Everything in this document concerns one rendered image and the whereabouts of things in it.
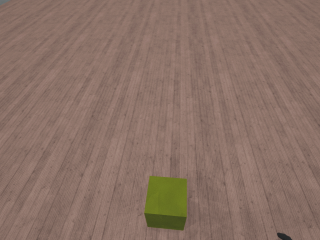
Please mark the carton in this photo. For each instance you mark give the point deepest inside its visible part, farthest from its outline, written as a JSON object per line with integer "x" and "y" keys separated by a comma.
{"x": 166, "y": 203}

